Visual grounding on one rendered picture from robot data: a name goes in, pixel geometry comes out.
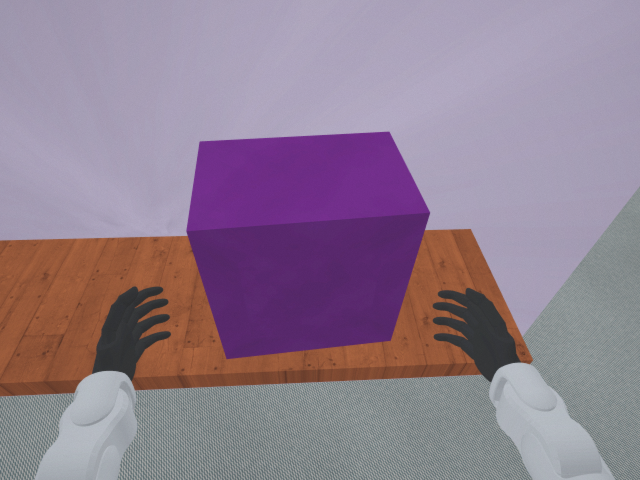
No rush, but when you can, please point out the table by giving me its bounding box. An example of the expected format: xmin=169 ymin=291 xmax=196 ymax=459
xmin=0 ymin=229 xmax=533 ymax=396

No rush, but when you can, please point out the robot left hand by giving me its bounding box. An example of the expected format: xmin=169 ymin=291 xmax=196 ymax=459
xmin=92 ymin=286 xmax=171 ymax=381

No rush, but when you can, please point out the carton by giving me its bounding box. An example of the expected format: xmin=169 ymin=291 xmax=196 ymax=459
xmin=186 ymin=132 xmax=430 ymax=359

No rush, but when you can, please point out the robot right hand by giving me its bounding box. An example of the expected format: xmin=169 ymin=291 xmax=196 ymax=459
xmin=433 ymin=288 xmax=521 ymax=382

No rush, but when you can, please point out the robot right forearm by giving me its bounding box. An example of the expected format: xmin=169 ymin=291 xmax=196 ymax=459
xmin=489 ymin=363 xmax=615 ymax=480

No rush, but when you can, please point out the robot left forearm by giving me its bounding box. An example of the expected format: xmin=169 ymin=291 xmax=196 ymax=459
xmin=35 ymin=371 xmax=137 ymax=480

